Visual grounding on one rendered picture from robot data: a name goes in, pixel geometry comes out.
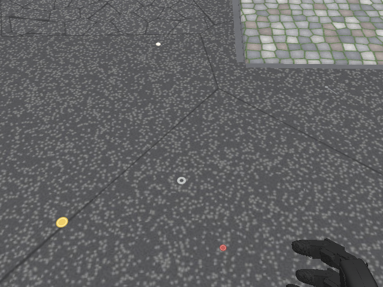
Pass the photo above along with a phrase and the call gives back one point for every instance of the robot right hand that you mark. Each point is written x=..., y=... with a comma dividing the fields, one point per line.
x=353, y=272

